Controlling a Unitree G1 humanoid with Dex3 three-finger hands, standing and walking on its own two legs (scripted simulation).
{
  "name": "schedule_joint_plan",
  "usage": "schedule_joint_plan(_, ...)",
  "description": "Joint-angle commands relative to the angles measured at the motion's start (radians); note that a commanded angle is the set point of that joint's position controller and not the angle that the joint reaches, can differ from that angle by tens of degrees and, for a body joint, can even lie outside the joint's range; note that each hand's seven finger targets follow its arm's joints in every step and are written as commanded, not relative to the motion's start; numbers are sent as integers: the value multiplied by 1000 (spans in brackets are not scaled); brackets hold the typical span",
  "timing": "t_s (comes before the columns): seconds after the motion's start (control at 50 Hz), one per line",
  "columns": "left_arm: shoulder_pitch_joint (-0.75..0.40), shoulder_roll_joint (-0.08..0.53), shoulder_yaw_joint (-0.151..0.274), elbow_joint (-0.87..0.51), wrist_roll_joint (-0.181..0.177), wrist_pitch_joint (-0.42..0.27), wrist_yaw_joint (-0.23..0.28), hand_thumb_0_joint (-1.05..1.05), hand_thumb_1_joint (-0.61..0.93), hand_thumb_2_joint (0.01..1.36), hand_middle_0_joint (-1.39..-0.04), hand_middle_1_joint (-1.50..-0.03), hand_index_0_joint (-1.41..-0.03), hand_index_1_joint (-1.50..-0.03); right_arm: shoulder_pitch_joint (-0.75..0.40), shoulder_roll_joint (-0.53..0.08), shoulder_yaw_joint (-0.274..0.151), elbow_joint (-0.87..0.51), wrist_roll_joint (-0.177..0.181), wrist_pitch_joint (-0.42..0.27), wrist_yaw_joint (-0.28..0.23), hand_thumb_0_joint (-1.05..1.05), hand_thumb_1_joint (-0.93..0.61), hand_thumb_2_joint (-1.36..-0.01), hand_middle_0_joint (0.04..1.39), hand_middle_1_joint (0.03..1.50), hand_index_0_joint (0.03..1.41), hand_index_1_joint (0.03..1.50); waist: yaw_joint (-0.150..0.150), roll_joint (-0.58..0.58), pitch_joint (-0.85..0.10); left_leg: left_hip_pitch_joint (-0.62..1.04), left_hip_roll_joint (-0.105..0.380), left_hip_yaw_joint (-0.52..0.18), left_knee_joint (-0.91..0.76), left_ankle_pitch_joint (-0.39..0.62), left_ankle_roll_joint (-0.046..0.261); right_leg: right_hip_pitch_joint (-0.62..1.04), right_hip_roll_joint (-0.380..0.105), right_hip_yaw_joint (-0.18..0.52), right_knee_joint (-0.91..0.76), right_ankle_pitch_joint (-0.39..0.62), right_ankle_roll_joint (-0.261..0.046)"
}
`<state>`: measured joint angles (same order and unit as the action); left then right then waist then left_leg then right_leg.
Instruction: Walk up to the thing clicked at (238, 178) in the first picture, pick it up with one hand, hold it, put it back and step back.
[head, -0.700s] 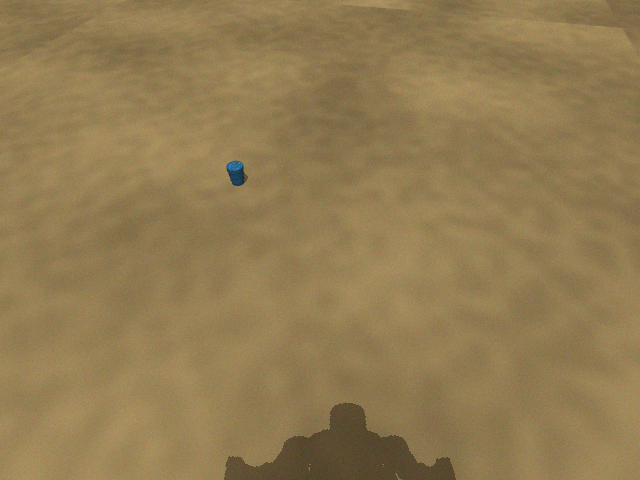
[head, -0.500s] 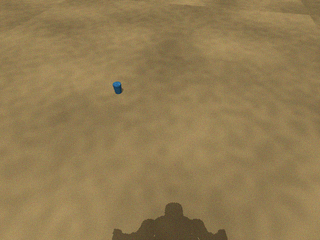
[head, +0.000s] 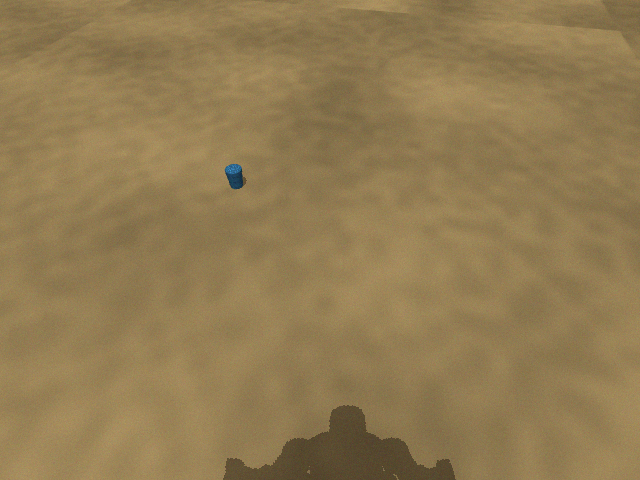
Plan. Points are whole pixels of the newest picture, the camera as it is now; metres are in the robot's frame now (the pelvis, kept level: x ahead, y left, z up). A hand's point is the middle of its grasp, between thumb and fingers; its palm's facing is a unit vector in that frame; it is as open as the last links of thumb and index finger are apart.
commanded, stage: stand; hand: left
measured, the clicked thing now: (235, 177) +1.55 +0.44 -0.73
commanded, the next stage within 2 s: walk up in 0.42 s
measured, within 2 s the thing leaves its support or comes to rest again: neither
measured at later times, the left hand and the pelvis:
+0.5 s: hand out of the picture +0.08 +0.26 -0.15, palm faces +0.06 -0.95 -0.31, open 7.4 cm; pelvis +0.00 +0.00 +0.00, yaw +5 degrees
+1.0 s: hand (74, 444) +0.21 +0.39 -0.15, palm faces +0.38 -0.91 -0.19, open 7.4 cm; pelvis +0.18 +0.10 -0.01, yaw +27 degrees
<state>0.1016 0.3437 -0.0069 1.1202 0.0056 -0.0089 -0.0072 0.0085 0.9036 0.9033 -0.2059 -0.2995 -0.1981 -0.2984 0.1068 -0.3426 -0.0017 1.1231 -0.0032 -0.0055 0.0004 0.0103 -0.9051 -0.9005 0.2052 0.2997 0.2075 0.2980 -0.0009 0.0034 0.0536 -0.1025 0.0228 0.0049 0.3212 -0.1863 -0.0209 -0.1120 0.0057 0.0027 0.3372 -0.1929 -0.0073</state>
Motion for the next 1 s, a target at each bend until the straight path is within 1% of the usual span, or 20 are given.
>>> schedule_joint_plan(0.0, -38, 222, 45, -55, 0, -24, 18, 0, 900, 900, -200, -300, -200, -300, -31, -208, -37, -60, -5, -24, -11, 0, -900, -900, 200, 300, 200, 300, -2, -11, -83, 20, 108, -81, -32, 145, 39, 8, -134, 95, -56, 179, -21)
schedule_joint_plan(0.38, -29, 218, 45, -58, 2, -23, 16, 0, 900, 900, -200, -300, -200, -300, -27, -211, -35, -64, -5, -26, -12, 0, -900, -900, 200, 300, 200, 300, 1, 10, -73, 15, 108, -86, -46, 137, 39, 6, -132, 92, -61, 157, -21)
schedule_joint_plan(0.4, -38, 359, 154, -151, 29, -40, -26, 0, 900, 900, -200, -300, -200, -300, 25, -335, -102, -122, 9, -41, 26, 0, -900, -900, 200, 300, 200, 300, 55, -31, -149, -241, 92, -246, 13, -337, 109, 205, -82, -20, 129, -348, -49)
schedule_joint_plan(0.42, 8, 361, 162, -156, 42, -45, -40, 0, 900, 900, -200, -300, -200, -300, -87, -326, -89, -167, -7, -44, 41, 0, -900, -900, 200, 300, 200, 300, 112, -57, -51, -506, 53, -223, 41, -408, 80, 274, -132, 62, 84, -501, -76)
schedule_joint_plan(0.44, 98, 383, 174, -155, 42, -46, -43, 0, 900, 900, -200, -300, -200, -300, -184, -290, -73, -218, -16, -42, 45, 0, -900, -900, 200, 300, 200, 300, 170, -125, 1, -734, -27, -26, 163, -294, 16, 409, -248, 123, -115, -633, -111)
schedule_joint_plan(0.46, 125, 413, 185, -169, 34, -45, -42, 0, 900, 900, -200, -300, -200, -300, -251, -242, -70, -254, -22, -44, 46, 0, -900, -900, 200, 300, 200, 300, 197, -315, -14, -777, -15, 45, 470, -225, 42, 342, -464, 339, -279, -696, -183)
schedule_joint_plan(0.48, 41, 388, 179, -215, 31, -48, -44, 0, 900, 900, -200, -300, -200, -300, -237, -269, -89, -260, -31, -44, 49, 0, -900, -900, 200, 300, 200, 300, 169, -250, 9, -767, 67, 30, 591, -219, 21, 247, -543, 345, -296, -599, -224)
schedule_joint_plan(0.5, -21, 381, 178, -240, 28, -45, -52, 0, 900, 900, -200, -300, -200, -300, -196, -306, -106, -248, -27, -43, 58, 0, -900, -900, 200, 300, 200, 300, 135, -174, 11, -677, 110, 2, 601, -225, 10, 151, -534, 333, -296, -561, -235)
schedule_joint_plan(0.58, -140, 351, 180, -298, 46, -60, -70, 0, 900, 900, -200, -300, -200, -300, -19, -313, -125, -208, -6, -30, 110, 0, -900, -900, 200, 300, 200, 300, 31, -142, -63, -525, 136, 29, 530, -138, 16, 168, -367, 14, -223, -451, -169)
schedule_joint_plan(0.64, -161, 370, 185, -315, 44, -45, -85, 0, 900, 900, -200, -300, -200, -300, 22, -288, -124, -210, 0, -22, 119, 0, -900, -900, 200, 300, 200, 300, 4, -154, -63, -258, 100, 123, 374, -55, 4, -26, -276, -157, -146, -419, -134)
schedule_joint_plan(0.68, -201, 369, 185, -322, 46, -34, -89, 0, 900, 900, -200, -300, -200, -300, 112, -285, -133, -188, -5, -25, 104, 0, -900, -900, 200, 300, 200, 300, -41, -138, -54, -74, 62, 192, 334, 11, -1, -164, -268, -188, -53, -491, -134)
schedule_joint_plan(0.72, -176, 317, 170, -322, 55, -21, -90, 0, 900, 900, -200, -300, -200, -300, 263, -333, -159, -137, -8, -31, 77, 0, -900, -900, 200, 300, 200, 300, -94, 22, -105, 145, -4, 201, 328, -109, 35, -279, -205, -231, 231, -446, -121)
schedule_joint_plan(0.74, -163, 260, 150, -325, 56, -15, -94, 0, 900, 900, -200, -300, -200, -300, 383, -385, -178, -113, -12, -34, 58, 0, -900, -900, 200, 300, 200, 300, -156, 181, -116, 263, -4, 125, 251, -246, 80, -389, -140, -274, 544, -320, -103)
schedule_joint_plan(0.76, -156, 189, 128, -345, 46, -10, -106, 0, 900, 900, -200, -300, -200, -300, 455, -469, -193, -119, -17, -33, 41, 0, -900, -900, 200, 300, 200, 300, -182, 374, -55, 308, 151, -255, 34, -590, 135, -636, -36, -233, 853, -410, -67)
schedule_joint_plan(0.78, -193, 194, 115, -389, 33, -14, -116, 0, 900, 900, -200, -300, -200, -300, 361, -526, -187, -171, -5, -39, 34, 0, -900, -900, 200, 300, 200, 300, -118, 315, 46, 158, 378, -805, -236, -822, 229, -769, 12, -83, 933, -389, -35)
schedule_joint_plan(0.8, -187, 284, 118, -403, 49, -18, -118, 0, 900, 900, -200, -300, -200, -300, 212, -556, -187, -216, 20, -42, 31, 0, -900, -900, 200, 300, 200, 300, -53, 252, 115, -18, 478, -964, -381, -889, 314, -696, -74, 74, 911, -347, -40)
schedule_joint_plan(0.82, -191, 316, 118, -381, 43, -21, -117, 0, 900, 900, -200, -300, -200, -300, 126, -530, -168, -235, 11, -53, 26, 0, -900, -900, 200, 300, 200, 300, -7, 159, 138, -62, 451, -886, -383, -775, 315, -680, -104, 113, 900, -322, -15)
schedule_joint_plan(0.84, -147, 319, 129, -335, 30, -22, -117, 0, 900, 900, -200, -300, -200, -300, 116, -484, -146, -243, 7, -73, 16, 0, -900, -900, 200, 300, 200, 300, 19, 74, 105, -49, 361, -645, -268, -535, 263, -615, -131, 128, 862, -254, 8)
schedule_joint_plan(0.88, -71, 326, 140, -302, 11, -10, -120, 0, 900, 900, -200, -300, -200, -300, 100, -428, -118, -254, 13, -99, 3, 0, -900, -900, 200, 300, 200, 300, 57, 81, 35, -101, 226, -372, -183, -342, 190, -487, -145, 113, 765, -161, 13)
schedule_joint_plan(0.98, -89, 321, 145, -365, 33, 25, -138, 0, 900, 900, -200, -300, -200, -300, 129, -424, -119, -248, 9, -120, -14, 0, -900, -900, 200, 300, 200, 300, 65, 89, -25, -111, 153, -285, -199, -323, 176, -490, -99, 70, 687, 7, 57)
